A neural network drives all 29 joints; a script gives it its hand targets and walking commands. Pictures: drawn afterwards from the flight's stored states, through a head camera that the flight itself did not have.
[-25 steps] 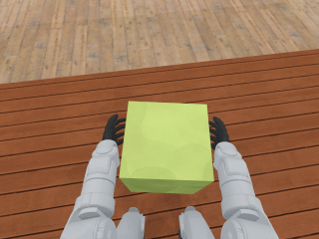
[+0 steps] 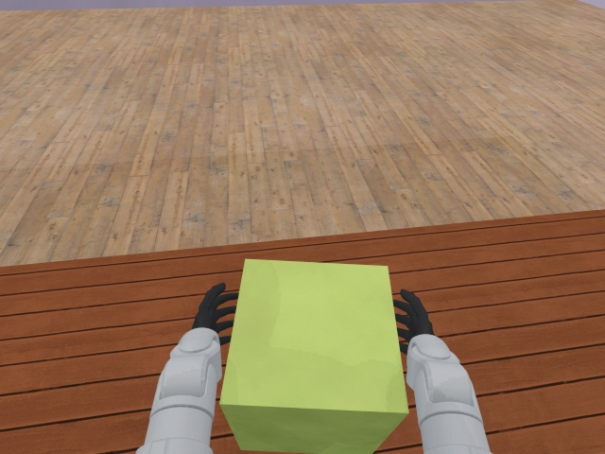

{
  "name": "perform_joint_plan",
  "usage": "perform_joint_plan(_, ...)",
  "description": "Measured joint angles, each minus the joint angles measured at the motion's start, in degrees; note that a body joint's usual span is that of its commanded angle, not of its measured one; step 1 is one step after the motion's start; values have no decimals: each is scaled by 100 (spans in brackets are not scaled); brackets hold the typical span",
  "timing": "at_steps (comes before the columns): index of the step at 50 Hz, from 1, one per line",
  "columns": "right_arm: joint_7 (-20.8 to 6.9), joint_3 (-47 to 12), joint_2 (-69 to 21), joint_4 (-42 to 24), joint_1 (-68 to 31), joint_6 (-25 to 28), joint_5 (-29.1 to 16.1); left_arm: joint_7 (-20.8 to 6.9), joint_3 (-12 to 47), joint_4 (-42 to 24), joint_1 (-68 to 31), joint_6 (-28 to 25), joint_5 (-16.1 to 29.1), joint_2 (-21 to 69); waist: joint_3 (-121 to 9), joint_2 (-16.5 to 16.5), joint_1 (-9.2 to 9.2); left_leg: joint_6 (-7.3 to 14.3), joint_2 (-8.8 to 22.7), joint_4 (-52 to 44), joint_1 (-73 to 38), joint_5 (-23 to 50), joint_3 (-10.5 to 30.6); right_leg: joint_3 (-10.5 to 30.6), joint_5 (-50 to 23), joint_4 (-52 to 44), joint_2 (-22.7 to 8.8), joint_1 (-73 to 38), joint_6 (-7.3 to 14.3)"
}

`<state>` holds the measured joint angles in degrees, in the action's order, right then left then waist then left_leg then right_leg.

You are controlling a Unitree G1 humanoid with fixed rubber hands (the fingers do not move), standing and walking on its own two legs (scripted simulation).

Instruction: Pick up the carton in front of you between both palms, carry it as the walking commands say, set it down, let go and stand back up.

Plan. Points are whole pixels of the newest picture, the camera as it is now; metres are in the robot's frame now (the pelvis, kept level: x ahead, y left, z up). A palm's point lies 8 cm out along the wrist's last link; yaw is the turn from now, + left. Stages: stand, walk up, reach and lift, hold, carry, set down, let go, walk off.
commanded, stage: reach and lift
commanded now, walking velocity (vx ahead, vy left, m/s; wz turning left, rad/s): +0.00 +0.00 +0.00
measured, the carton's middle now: (310, 362) +0.29 +0.00 -0.06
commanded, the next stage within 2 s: hold in 1.04 s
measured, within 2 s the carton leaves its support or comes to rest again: neither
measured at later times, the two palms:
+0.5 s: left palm (205, 331) +0.28 +0.14 +0.04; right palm (426, 337) +0.28 -0.16 +0.03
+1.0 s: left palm (203, 328) +0.28 +0.14 +0.05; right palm (427, 334) +0.28 -0.16 +0.04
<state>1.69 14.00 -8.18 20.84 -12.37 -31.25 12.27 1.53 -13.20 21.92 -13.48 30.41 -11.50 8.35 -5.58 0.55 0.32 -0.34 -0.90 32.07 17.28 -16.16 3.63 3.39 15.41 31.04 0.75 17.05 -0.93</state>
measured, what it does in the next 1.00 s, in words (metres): stands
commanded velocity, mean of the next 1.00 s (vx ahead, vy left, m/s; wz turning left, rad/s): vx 0.00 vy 0.00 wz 0.00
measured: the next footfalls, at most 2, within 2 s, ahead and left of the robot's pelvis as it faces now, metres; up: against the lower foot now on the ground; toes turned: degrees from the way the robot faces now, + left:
none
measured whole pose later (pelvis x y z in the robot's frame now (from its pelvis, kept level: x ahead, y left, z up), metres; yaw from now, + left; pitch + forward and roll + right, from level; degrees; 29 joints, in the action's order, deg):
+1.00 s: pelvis +0.00 -0.01 +0.01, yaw +0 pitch -6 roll +0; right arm 0.3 11.9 -8.3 14.3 -12.9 -39.9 14.9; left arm -0.3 -11.9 14.9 -13.7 39.1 -14.6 8.4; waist 0.8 0.6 0.2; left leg -0.7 -0.4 22.8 4.8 -12.3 4.1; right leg 3.2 11.8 22.2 0.8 4.7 -0.5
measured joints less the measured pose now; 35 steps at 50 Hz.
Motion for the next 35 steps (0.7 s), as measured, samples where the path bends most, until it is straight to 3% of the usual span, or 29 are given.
perform_joint_plan(7,-119,117,-41,83,-237,-337,297,-105,-158,61,-200,325,-254,42,350,-31,-6,-11,22,-415,-616,239,11,-6,-247,-432,-1,-626,10)
perform_joint_plan(17,-238,473,-91,298,-745,-310,482,-179,-490,179,-654,330,-504,130,640,-36,-35,-19,24,-286,-554,270,-11,20,-265,-256,13,-533,14)
perform_joint_plan(35,-157,-32,-37,-345,-200,-619,332,-205,-58,-367,-214,638,-378,48,615,0,-29,-40,42,-725,-984,347,29,-12,-312,-657,6,-956,43)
